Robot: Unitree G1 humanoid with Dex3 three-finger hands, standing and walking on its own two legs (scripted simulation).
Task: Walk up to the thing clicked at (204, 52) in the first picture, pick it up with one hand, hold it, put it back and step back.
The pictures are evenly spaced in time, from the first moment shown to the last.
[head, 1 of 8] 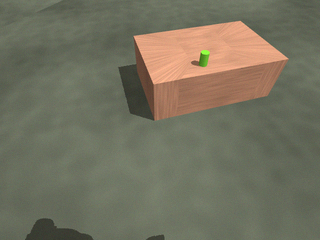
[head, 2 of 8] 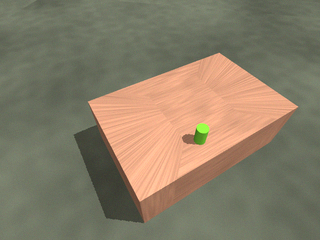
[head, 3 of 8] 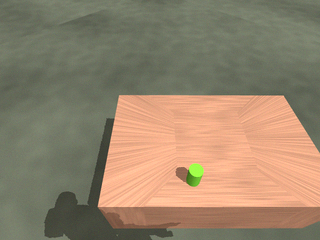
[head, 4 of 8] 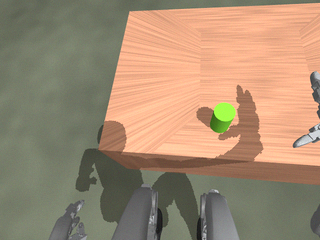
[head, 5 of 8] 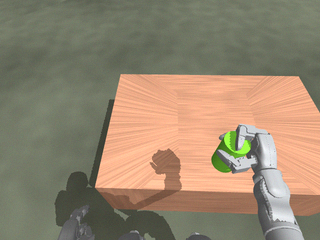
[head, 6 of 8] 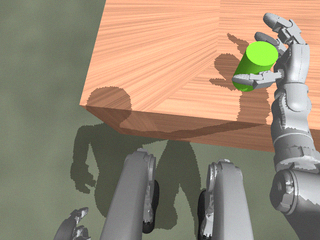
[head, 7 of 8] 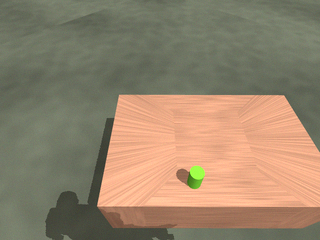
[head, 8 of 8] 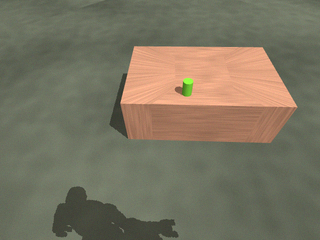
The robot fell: no
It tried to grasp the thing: yes
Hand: right
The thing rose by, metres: 0.32
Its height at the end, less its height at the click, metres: +0.00
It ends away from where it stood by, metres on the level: 0.01
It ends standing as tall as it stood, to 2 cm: yes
